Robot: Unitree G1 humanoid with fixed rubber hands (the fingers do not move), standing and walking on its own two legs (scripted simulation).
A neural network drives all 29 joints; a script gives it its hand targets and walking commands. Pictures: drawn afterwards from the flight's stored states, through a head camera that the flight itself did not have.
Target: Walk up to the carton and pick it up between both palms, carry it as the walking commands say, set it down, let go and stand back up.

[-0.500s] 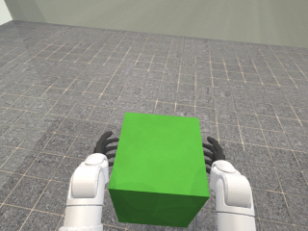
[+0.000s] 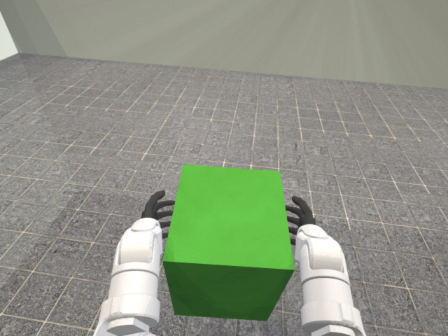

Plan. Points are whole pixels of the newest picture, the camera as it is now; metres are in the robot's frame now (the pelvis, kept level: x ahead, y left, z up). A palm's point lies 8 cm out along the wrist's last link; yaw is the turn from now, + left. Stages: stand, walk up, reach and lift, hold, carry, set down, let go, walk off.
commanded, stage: hold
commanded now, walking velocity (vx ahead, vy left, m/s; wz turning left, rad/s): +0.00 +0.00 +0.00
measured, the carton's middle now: (226, 244) +0.32 +0.01 -0.02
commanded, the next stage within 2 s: set down in 0.52 s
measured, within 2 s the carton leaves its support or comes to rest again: neither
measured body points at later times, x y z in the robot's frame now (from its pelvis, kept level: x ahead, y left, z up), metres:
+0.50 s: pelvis +0.06 +0.00 +0.01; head +0.02 +0.00 +0.46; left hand +0.35 +0.15 +0.04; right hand +0.36 -0.14 +0.04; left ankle +0.05 +0.10 -0.74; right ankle +0.04 -0.11 -0.74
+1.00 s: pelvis +0.01 -0.01 -0.02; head +0.04 -0.01 +0.43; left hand +0.33 +0.16 -0.03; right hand +0.34 -0.14 -0.03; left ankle +0.05 +0.10 -0.74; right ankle +0.04 -0.11 -0.74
